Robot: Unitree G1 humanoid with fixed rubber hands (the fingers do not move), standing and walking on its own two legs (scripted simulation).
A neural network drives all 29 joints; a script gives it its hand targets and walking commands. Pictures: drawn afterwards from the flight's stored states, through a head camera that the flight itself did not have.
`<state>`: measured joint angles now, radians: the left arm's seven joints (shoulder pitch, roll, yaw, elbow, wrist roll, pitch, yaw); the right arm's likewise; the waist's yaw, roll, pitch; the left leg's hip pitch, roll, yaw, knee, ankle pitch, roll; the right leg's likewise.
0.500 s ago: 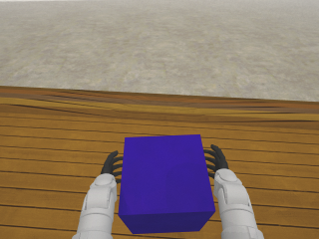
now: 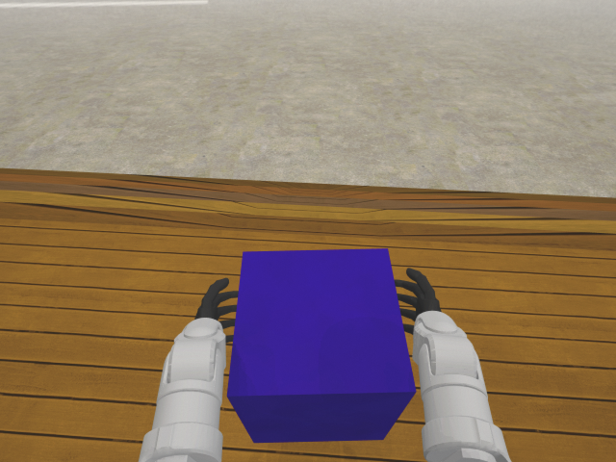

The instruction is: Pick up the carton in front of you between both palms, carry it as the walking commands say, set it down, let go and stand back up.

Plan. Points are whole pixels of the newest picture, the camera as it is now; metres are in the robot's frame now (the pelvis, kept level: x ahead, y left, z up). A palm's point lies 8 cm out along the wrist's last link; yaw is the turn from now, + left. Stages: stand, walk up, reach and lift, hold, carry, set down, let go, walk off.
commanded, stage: reach and lift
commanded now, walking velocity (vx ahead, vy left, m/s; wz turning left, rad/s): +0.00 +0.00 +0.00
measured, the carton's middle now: (317, 351) +0.31 +0.00 -0.05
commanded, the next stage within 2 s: hold in 0.50 s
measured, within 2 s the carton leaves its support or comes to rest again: neither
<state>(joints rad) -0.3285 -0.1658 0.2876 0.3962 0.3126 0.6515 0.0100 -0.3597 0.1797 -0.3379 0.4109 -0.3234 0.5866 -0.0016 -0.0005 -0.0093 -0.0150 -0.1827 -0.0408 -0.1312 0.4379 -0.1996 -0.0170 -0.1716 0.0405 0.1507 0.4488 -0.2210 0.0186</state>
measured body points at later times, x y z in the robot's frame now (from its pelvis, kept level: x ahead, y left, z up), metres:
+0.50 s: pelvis +0.02 +0.00 +0.00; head -0.02 +0.00 +0.45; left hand +0.31 +0.15 +0.03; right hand +0.32 -0.15 +0.04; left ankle +0.03 +0.13 -0.74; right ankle +0.02 -0.13 -0.74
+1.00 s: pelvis +0.00 +0.00 +0.00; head -0.05 +0.00 +0.45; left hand +0.30 +0.15 +0.05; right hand +0.31 -0.15 +0.05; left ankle +0.03 +0.13 -0.74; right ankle +0.02 -0.13 -0.74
